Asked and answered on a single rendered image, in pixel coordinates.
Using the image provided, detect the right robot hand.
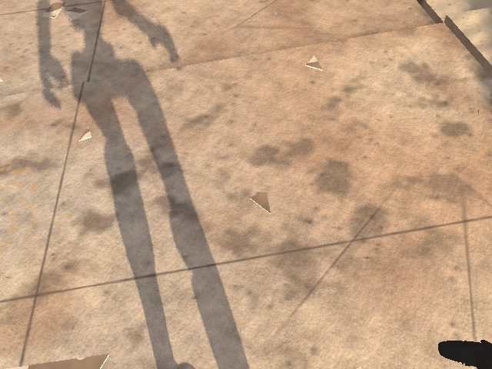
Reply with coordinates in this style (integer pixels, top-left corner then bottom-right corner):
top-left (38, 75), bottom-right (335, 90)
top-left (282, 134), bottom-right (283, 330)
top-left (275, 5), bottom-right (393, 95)
top-left (438, 340), bottom-right (492, 369)

